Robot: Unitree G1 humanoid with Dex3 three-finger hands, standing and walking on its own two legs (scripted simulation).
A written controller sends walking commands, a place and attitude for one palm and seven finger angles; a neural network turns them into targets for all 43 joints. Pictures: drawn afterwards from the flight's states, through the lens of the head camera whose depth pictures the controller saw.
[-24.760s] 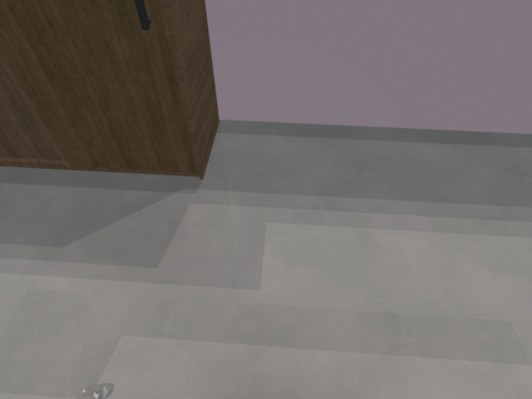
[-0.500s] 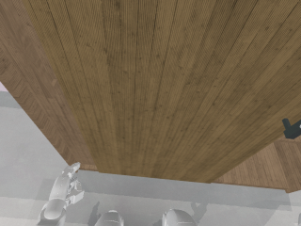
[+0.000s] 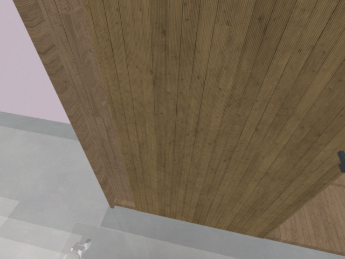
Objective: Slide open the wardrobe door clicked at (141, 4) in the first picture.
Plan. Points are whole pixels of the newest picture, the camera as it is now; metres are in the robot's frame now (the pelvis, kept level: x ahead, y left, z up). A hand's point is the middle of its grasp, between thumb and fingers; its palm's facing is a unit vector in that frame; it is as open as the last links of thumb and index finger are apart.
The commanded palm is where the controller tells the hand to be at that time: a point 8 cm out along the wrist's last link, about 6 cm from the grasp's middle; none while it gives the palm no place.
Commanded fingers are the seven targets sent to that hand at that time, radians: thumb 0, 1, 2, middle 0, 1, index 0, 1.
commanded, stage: stop walking and hold the door there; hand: right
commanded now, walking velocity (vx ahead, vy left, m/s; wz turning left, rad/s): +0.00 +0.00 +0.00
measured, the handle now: out of the picture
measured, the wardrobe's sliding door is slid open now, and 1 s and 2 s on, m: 0.54 0.54 0.54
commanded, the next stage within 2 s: loosen the grip on the handle in 1.66 s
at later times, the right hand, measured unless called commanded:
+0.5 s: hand out of the picture +0.36 -0.37 +0.14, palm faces +0.60 +0.76 -0.26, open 6.4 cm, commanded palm +0.31 -0.38 +0.11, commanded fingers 0.00 -0.90 -0.90 0.45 1.40 0.45 1.40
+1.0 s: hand out of the picture +0.35 -0.37 +0.13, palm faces +0.41 +0.88 -0.25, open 5.9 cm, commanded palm +0.31 -0.39 +0.11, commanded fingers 0.00 -0.90 -0.90 0.45 1.40 0.45 1.40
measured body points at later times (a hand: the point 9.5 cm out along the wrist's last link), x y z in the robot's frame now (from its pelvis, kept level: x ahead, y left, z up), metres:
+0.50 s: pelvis -0.02 -0.01 +0.00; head -0.02 +0.01 +0.45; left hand +0.06 +0.28 -0.12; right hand +0.32 -0.40 +0.15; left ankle +0.00 +0.12 -0.74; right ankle +0.04 -0.11 -0.74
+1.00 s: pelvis -0.07 -0.08 +0.00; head -0.03 -0.09 +0.45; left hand +0.07 +0.13 -0.11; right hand +0.32 -0.41 +0.14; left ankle -0.13 +0.03 -0.70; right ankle +0.00 -0.15 -0.74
